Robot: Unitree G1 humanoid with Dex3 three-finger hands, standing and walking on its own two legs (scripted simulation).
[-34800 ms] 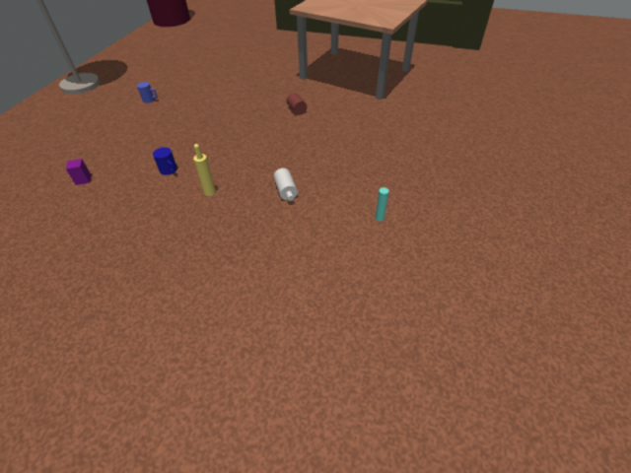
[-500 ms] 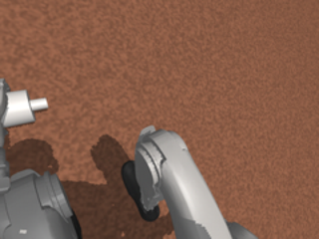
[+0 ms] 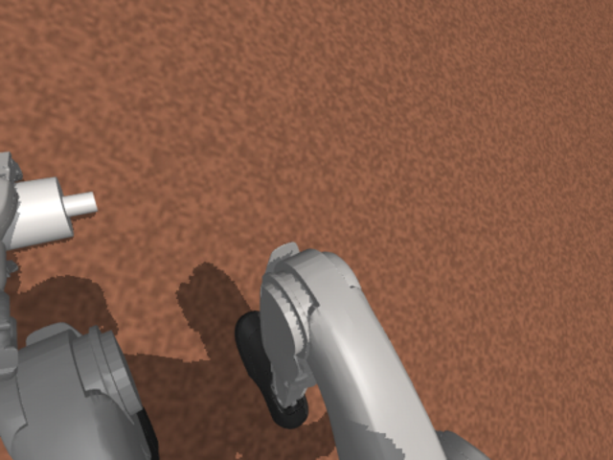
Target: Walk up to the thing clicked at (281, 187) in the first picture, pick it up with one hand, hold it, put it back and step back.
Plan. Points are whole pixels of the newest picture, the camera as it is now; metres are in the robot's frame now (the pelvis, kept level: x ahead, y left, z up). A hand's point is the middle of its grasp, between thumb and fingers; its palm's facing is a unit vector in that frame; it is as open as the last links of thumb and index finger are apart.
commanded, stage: open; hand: left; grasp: from above
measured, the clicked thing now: (20, 215) +0.47 +0.21 -0.27
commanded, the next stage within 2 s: withdraw in 0.04 s
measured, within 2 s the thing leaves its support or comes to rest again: rests again in 1.04 s
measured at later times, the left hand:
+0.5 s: hand out of the picture +0.49 +0.26 -0.16, palm faces -0.25 -0.08 -0.97, open 14.0 cm
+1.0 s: hand (6, 214) +0.43 +0.19 -0.11, palm faces -0.47 -0.03 -0.88, open 14.0 cm
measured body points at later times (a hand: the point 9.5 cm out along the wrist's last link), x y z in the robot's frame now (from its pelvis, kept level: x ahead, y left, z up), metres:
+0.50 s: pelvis +0.01 +0.00 +0.01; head +0.25 +0.08 +0.39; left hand +0.49 +0.26 -0.11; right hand +0.04 -0.26 -0.07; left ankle +0.06 +0.12 -0.27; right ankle +0.13 -0.11 -0.27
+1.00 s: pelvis -0.01 -0.02 +0.05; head +0.21 +0.05 +0.45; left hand +0.45 +0.19 -0.06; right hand +0.08 -0.30 -0.05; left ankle +0.06 +0.12 -0.27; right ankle +0.13 -0.11 -0.27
